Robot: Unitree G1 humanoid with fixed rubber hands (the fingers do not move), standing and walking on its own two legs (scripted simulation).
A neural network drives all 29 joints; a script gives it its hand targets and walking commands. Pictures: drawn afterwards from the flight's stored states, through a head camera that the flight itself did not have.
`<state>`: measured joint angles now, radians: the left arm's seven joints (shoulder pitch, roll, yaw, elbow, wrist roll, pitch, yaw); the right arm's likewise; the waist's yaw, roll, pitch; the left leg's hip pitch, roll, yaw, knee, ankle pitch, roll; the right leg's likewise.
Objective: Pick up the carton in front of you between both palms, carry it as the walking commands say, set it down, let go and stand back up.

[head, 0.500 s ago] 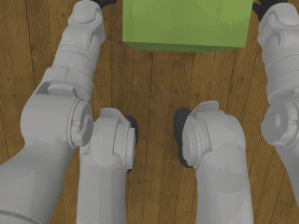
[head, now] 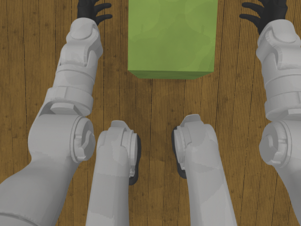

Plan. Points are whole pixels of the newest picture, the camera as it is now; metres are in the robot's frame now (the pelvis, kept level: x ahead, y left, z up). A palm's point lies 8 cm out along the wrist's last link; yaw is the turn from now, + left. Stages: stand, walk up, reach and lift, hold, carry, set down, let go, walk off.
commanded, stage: set down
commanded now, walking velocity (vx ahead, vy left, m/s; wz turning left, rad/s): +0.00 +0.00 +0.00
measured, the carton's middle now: (168, 42) +0.53 -0.07 -0.30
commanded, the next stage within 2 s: let go in 0.66 s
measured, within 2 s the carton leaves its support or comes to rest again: neither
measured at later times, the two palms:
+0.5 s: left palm out of the picture +0.55 +0.12 +0.02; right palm out of the picture +0.51 -0.27 +0.03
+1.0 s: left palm out of the picture +0.48 +0.15 +0.15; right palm out of the picture +0.45 -0.27 +0.15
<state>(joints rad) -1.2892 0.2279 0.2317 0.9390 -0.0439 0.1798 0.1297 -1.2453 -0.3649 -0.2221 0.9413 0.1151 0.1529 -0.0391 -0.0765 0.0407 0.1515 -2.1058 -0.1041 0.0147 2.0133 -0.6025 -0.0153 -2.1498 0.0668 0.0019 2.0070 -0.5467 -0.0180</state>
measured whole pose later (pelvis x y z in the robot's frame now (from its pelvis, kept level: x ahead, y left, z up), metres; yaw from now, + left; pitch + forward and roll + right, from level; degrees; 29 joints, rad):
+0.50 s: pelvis +0.04 +0.00 +0.13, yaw -1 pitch +48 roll +1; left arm -1.07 0.18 0.22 0.79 -0.01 0.20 0.11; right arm -1.04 -0.33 -0.31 0.86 0.08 0.15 0.05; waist -0.06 0.03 -0.09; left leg -1.83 -0.10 -0.03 1.52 -0.52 -0.01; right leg -1.86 0.07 0.02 1.51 -0.47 -0.01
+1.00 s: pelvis +0.09 -0.01 +0.27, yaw -1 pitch +38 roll +1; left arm -0.58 0.10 0.18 0.61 0.08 0.13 0.09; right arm -0.58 -0.27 -0.25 0.68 -0.07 0.09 0.10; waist -0.03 0.03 -0.05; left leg -1.20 -0.08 -0.06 0.91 -0.36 0.00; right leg -1.24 0.06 0.04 0.91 -0.33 -0.03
